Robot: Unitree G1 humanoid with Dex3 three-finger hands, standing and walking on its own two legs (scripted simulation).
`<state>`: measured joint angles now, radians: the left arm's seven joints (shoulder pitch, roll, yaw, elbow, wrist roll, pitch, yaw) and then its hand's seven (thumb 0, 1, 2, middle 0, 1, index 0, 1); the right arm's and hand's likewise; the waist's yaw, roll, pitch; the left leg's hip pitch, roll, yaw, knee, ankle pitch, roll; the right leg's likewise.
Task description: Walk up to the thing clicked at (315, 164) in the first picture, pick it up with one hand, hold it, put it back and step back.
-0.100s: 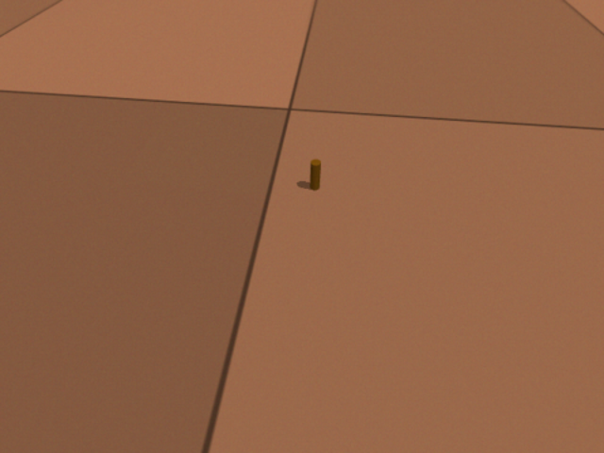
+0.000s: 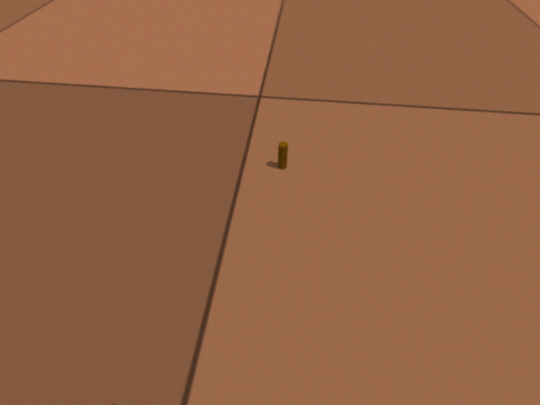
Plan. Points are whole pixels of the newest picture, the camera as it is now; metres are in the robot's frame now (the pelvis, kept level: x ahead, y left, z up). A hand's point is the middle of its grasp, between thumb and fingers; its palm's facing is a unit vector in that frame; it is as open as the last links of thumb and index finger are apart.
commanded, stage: stand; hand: left
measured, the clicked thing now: (282, 155) +1.41 -0.03 -0.70
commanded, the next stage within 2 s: walk up in 1.02 s
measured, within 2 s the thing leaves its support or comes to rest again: neither
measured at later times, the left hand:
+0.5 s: hand out of the picture +0.09 +0.25 -0.15, palm faces -0.03 -0.94 -0.34, open 7.4 cm
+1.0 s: hand out of the picture +0.09 +0.25 -0.15, palm faces -0.03 -0.94 -0.34, open 7.4 cm
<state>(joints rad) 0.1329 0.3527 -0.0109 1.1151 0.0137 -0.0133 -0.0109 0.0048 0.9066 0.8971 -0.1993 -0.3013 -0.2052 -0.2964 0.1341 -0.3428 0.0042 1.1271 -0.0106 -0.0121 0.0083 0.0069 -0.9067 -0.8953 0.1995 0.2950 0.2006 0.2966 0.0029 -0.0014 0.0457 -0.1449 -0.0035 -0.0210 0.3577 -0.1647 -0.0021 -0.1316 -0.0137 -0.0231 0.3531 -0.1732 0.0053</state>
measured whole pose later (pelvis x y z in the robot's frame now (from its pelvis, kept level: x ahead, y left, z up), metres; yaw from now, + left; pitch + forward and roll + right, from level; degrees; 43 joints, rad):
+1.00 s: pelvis +0.02 +0.00 +0.00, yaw +0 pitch -2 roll +0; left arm 0.12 0.35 -0.01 1.12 0.01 -0.01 -0.01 0.00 0.91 0.90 -0.20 -0.30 -0.21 -0.30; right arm 0.12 -0.35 0.00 1.13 -0.01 -0.01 0.00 0.01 -0.91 -0.90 0.20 0.30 0.20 0.30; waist 0.00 0.01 0.04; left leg -0.11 0.00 -0.02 0.33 -0.18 -0.01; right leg -0.10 -0.01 -0.03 0.33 -0.19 0.00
